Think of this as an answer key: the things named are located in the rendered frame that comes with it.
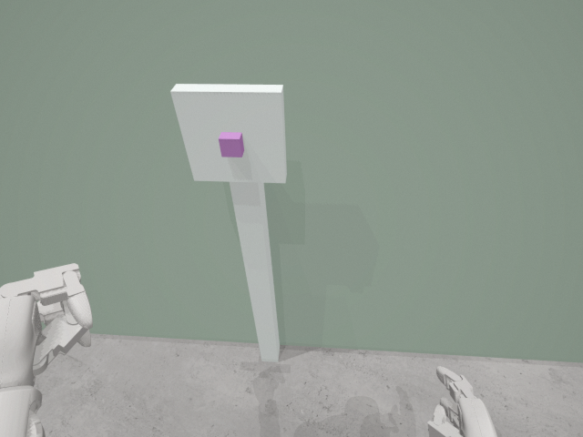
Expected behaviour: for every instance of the robot left hand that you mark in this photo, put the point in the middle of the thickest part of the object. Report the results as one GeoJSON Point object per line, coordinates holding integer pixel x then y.
{"type": "Point", "coordinates": [64, 308]}

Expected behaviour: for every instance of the left robot forearm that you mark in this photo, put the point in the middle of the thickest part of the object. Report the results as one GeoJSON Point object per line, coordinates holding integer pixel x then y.
{"type": "Point", "coordinates": [18, 408]}

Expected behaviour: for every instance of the button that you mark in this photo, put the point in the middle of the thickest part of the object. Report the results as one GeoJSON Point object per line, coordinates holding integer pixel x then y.
{"type": "Point", "coordinates": [231, 144]}

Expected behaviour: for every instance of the robot right hand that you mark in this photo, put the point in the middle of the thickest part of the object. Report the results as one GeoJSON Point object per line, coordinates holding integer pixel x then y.
{"type": "Point", "coordinates": [470, 416]}

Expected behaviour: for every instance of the panel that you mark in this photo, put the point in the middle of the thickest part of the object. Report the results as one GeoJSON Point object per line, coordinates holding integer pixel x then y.
{"type": "Point", "coordinates": [257, 111]}

